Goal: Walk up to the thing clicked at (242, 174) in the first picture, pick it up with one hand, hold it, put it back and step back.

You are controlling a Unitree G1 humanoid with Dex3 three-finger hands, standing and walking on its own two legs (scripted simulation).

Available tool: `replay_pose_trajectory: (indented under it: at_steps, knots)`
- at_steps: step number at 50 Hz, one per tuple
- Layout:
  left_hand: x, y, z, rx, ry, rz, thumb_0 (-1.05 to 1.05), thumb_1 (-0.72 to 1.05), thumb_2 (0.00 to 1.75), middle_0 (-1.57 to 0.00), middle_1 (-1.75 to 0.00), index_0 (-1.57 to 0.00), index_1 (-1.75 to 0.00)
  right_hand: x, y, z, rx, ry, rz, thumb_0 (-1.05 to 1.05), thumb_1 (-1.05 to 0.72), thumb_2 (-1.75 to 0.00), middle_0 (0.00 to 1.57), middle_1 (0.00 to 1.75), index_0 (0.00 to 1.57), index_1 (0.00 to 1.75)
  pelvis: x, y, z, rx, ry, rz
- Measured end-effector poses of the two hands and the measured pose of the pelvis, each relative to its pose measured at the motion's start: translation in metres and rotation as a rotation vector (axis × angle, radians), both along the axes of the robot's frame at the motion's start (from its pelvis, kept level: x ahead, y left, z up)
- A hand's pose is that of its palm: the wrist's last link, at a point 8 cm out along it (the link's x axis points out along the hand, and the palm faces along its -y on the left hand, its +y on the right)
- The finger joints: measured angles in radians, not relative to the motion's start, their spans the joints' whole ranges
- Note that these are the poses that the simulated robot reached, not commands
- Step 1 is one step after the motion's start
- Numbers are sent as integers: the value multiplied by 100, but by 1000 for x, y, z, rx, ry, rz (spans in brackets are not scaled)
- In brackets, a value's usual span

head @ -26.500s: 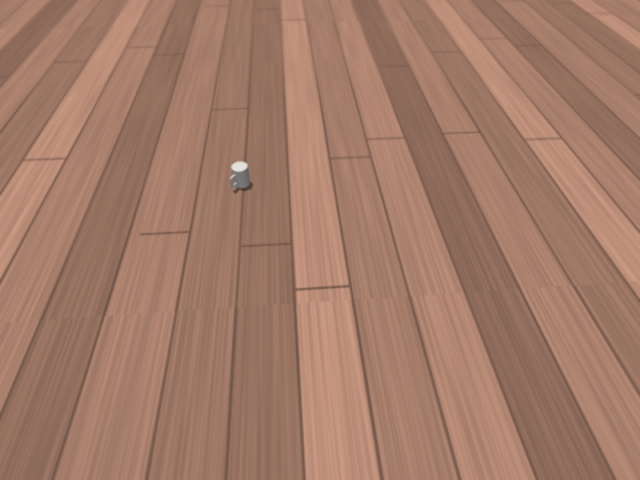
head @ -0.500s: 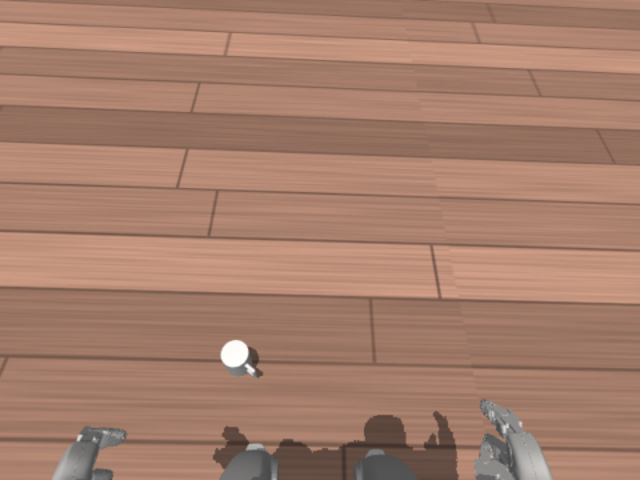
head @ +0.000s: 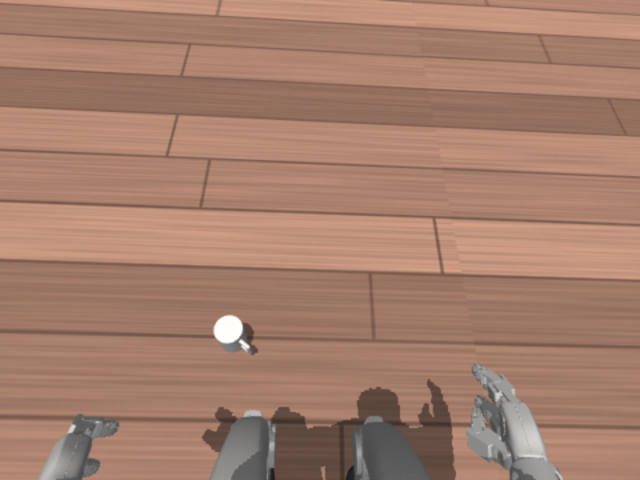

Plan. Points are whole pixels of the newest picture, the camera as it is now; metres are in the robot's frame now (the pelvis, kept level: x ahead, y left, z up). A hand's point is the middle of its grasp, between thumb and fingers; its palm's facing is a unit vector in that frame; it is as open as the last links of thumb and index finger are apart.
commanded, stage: rise first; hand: left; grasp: from above
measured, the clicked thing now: (235, 338) +0.45 +0.20 -0.61
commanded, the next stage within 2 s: approach in 1.70 s
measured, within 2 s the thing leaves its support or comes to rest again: neither
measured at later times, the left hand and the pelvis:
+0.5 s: hand (156, 391) +0.27 +0.29 -0.32, palm faces -0.46 -0.38 -0.80, open 14.0 cm; pelvis -0.06 -0.01 -0.18, yaw -2 degrees
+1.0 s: hand (176, 360) +0.35 +0.29 -0.42, palm faces -0.46 -0.08 -0.88, open 14.0 cm; pelvis -0.08 +0.00 -0.27, yaw -5 degrees
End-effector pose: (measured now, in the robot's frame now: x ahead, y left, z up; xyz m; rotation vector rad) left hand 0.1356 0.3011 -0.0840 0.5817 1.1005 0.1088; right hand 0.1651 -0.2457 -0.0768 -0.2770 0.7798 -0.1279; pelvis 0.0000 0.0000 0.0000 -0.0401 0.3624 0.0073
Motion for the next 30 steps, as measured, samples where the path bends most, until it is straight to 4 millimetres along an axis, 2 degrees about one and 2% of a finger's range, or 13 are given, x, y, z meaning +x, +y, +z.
replay_pose_trajectory:
  at_steps: [3, 7, 11, 16, 20, 24, 30]
  knots:
    - [3, 3, -13, 29, 2, -44, 0, -51, 95, -7, -108, -8, -108, -1, 0, -11, 0, -6, 14, 2, -89, -89, 21, 30, 20, 30, -5, 0, -11, -1, 20, 1]
    - [16, 9, -42, 82, -5, -128, 0, -53, 96, -8, -108, -8, -108, -3, -3, -35, -8, -10, 41, 1, -90, -90, 21, 30, 20, 30, -15, -1, -34, 1, 61, -1]
    - [44, 11, -75, 144, -46, -259, 0, -53, 96, -8, -108, -8, -108, -8, -10, -72, -21, 9, 57, 1, -90, -90, 21, 30, 20, 30, -26, -2, -66, 5, 111, -7]
    - [86, 8, -115, 239, -120, -402, 0, -53, 98, -8, -108, -9, -109, -21, -19, -127, -24, 66, 52, 1, -90, -90, 21, 30, 20, 30, -39, -3, -110, 6, 171, -17]
    - [115, 5, -145, 307, -153, -496, 0, -53, 99, -8, -109, -8, -109, -40, -24, -173, -14, 139, 41, 1, -90, -90, 20, 30, 20, 30, -49, -5, -144, 3, 209, -25]
    - [139, 4, -173, 369, -172, -580, 0, -53, 101, -8, -108, -8, -109, -67, -27, -216, -2, 232, 28, 1, -89, -90, 20, 30, 20, 30, -60, -6, -175, -2, 231, -33]
    - [164, 2, -207, 437, -198, -679, 0, -53, 103, -7, -108, -7, -109, -115, -29, -262, 6, 367, -12, 1, -88, -89, 20, 30, 20, 30, -74, -6, -213, -11, 236, -42]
